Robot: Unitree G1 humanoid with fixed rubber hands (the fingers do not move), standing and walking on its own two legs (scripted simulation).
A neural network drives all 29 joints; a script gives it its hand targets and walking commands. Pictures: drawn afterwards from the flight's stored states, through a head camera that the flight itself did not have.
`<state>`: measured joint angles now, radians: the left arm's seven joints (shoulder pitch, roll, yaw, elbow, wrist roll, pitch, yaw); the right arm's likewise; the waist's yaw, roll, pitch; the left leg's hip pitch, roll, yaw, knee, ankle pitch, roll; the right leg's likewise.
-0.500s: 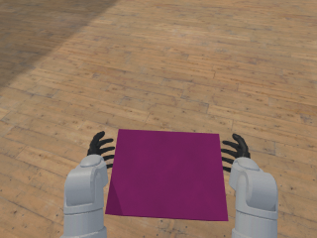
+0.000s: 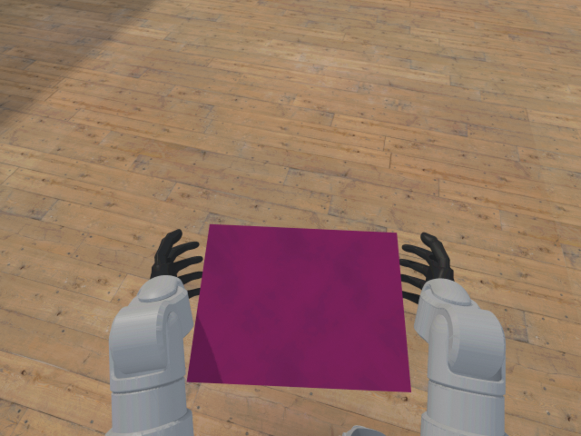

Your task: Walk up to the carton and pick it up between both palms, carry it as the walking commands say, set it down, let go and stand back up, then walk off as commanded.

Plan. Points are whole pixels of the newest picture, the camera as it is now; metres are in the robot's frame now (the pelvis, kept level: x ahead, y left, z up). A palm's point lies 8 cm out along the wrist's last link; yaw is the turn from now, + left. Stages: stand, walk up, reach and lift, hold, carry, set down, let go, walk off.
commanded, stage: carry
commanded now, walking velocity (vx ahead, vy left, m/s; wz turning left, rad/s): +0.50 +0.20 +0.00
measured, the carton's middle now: (298, 311) +0.30 +0.00 -0.04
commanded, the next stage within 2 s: none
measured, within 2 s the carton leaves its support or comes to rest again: neither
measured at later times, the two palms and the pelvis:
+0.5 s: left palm (146, 113) +0.61 +0.26 +0.08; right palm (333, 112) +0.64 -0.07 +0.07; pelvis +0.34 +0.08 +0.00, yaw +3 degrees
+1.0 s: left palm (149, 30) +0.95 +0.35 +0.07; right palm (289, 36) +0.96 +0.01 +0.06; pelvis +0.68 +0.17 -0.02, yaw +2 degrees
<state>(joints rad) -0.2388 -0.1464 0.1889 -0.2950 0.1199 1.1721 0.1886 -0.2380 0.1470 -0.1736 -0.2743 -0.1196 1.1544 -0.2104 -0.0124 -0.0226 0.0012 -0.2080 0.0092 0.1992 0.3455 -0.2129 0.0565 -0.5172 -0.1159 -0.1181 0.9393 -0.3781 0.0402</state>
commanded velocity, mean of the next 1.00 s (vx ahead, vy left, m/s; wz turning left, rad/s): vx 0.50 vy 0.20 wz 0.00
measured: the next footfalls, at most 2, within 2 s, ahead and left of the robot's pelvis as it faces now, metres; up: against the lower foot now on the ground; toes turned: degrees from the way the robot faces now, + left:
right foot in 0.16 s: +0.27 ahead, -0.08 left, +0.00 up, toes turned -11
left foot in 0.56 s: +0.54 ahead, +0.25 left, +0.00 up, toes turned +11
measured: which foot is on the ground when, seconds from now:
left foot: down 0.00-0.16, up 0.18-0.54, down 0.56-0.96, up 0.98-1.00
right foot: up 0.00-0.14, down 0.16-0.58, up 0.60-0.92, down 0.94-1.00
